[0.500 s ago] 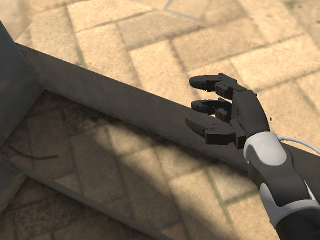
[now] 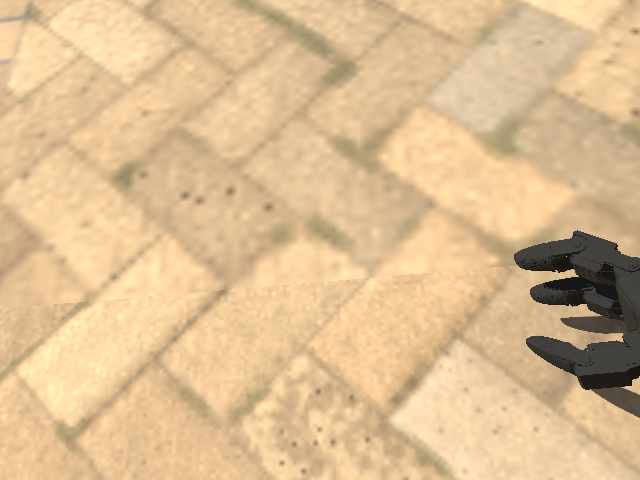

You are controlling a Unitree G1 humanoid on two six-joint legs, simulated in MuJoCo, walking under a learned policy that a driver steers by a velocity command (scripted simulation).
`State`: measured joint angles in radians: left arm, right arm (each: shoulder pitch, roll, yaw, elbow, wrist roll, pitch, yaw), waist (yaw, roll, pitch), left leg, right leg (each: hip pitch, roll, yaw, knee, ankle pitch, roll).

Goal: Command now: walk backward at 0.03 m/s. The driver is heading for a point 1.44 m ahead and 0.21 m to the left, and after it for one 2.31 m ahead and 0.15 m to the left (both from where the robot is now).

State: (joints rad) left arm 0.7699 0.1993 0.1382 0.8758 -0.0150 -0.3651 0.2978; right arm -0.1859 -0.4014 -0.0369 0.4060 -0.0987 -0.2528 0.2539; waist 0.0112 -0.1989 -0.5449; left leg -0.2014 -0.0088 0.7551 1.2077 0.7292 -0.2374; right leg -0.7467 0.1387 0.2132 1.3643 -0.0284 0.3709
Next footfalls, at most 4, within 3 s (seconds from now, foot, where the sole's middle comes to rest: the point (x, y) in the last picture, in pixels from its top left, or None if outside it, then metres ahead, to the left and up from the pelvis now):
none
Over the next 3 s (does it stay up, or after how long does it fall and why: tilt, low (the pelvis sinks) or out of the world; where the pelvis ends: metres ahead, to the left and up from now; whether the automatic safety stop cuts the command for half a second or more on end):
falls after 0.06 s (tilt)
